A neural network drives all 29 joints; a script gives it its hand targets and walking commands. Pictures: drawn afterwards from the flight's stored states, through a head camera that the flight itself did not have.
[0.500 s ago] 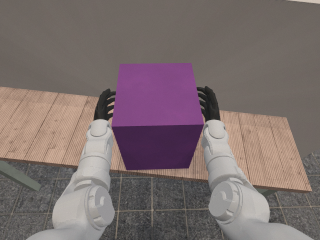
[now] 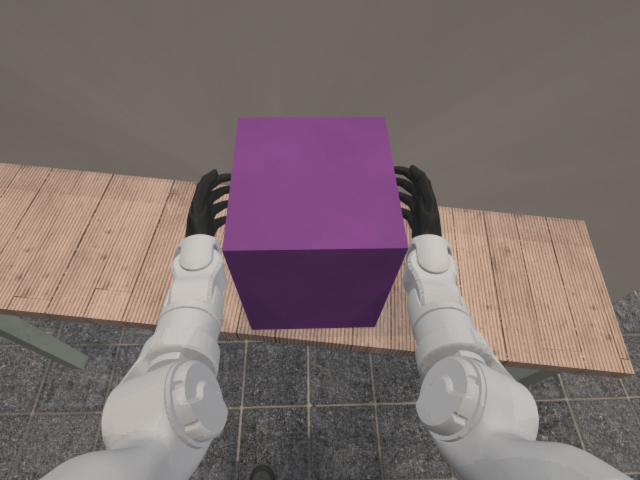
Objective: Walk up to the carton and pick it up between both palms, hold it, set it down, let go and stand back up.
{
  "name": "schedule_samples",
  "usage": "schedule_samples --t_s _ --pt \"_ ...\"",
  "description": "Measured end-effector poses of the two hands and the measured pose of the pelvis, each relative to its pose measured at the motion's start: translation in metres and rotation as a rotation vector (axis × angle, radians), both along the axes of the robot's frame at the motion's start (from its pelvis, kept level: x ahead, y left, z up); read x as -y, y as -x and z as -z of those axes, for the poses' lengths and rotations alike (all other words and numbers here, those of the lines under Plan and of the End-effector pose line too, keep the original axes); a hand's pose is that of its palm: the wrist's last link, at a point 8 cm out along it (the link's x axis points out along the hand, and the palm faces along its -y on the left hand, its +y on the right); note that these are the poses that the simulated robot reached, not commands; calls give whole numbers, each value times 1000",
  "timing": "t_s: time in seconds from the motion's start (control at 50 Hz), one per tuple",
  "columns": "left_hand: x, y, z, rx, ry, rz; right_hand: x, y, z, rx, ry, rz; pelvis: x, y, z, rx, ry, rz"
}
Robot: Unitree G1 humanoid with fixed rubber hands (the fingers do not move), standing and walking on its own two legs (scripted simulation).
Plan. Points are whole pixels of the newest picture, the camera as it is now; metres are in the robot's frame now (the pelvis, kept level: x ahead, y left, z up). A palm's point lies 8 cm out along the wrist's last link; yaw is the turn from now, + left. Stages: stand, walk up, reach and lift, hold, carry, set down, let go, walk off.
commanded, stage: set down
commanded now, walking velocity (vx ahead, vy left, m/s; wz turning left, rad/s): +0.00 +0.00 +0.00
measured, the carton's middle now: (312, 232) +0.44 +0.04 -0.02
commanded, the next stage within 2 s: none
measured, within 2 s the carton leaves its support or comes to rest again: neither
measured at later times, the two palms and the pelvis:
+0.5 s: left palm (204, 232) +0.40 +0.18 +0.03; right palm (423, 232) +0.41 -0.11 +0.04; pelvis +0.00 +0.00 +0.00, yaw +0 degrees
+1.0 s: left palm (204, 232) +0.40 +0.18 +0.03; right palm (423, 233) +0.41 -0.11 +0.04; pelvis +0.00 +0.00 +0.00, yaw +0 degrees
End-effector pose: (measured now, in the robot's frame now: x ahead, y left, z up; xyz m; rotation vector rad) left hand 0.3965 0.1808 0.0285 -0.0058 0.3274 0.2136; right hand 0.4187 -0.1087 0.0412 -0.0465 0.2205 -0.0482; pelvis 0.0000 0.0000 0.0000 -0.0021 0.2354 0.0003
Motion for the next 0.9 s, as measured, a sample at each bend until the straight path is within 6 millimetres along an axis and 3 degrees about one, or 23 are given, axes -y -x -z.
schedule_samples --t_s 0.9 --pt "0 0 1 37 -40 26 1 7 2 -3 32 6 -5 2 0 3 5 -1"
